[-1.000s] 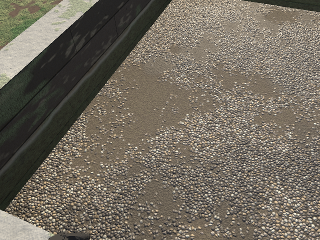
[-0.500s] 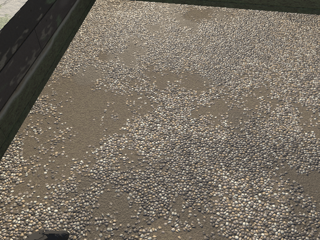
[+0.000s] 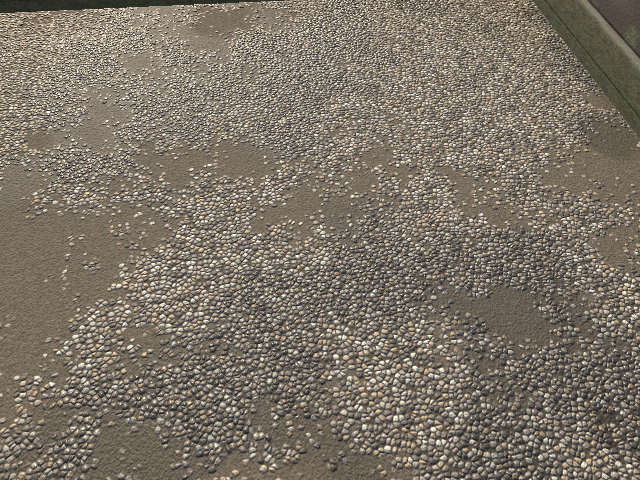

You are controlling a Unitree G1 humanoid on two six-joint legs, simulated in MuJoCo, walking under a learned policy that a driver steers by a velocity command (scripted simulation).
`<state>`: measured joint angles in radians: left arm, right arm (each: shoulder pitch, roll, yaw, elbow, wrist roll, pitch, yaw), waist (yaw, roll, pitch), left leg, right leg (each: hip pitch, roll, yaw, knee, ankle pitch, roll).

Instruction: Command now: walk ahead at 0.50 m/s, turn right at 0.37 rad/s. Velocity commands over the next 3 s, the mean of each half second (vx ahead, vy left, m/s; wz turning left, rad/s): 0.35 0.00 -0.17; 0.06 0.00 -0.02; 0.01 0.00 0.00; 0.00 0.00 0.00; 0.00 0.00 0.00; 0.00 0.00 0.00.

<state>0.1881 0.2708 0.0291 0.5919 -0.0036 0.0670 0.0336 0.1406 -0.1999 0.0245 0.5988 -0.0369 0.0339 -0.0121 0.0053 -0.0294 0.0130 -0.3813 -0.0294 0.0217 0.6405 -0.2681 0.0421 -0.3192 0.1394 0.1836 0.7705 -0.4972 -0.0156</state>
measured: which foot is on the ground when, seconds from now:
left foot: down 0.00-1.00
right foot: up 0.00-0.14, down 0.16-1.00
